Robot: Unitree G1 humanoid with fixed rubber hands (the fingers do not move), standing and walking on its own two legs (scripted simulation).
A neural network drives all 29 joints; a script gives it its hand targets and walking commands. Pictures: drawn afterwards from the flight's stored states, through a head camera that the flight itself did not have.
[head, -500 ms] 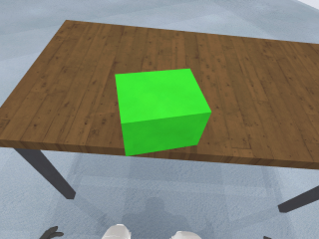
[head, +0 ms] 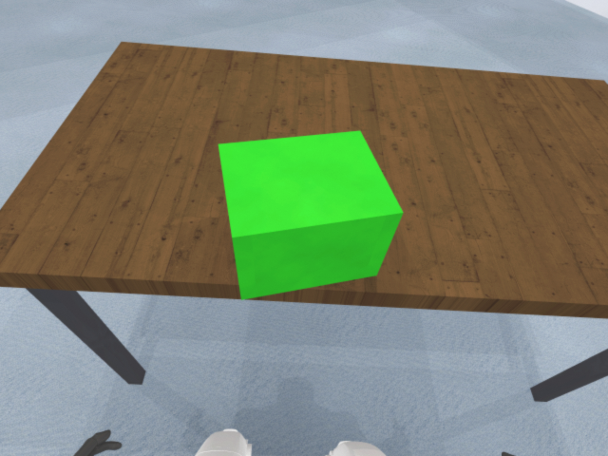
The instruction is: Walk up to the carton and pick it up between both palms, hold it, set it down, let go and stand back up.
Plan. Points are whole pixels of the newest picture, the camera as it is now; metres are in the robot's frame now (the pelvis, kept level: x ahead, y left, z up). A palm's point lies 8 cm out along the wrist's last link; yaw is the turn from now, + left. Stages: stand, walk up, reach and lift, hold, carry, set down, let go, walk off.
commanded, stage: walk up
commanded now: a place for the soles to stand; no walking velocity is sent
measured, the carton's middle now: (301, 213) +0.44 +0.01 +0.05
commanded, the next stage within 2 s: reach and lift in 0.08 s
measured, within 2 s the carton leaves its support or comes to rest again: neither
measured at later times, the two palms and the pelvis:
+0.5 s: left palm (101, 404) +0.19 +0.26 -0.06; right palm out of the picture +0.14 -0.30 -0.07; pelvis +0.01 -0.01 +0.01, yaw +0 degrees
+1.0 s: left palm (127, 436) +0.15 +0.21 -0.02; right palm out of the picture +0.13 -0.31 -0.02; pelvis -0.01 -0.06 +0.03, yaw +0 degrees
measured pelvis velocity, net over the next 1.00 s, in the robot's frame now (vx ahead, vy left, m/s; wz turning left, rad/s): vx -0.01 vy -0.06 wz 0.00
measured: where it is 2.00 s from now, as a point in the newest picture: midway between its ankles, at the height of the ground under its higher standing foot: outside the picture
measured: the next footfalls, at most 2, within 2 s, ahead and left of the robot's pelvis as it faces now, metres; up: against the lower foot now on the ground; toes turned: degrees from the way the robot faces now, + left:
none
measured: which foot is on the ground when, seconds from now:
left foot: down 0.00-1.00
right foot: down 0.00-1.00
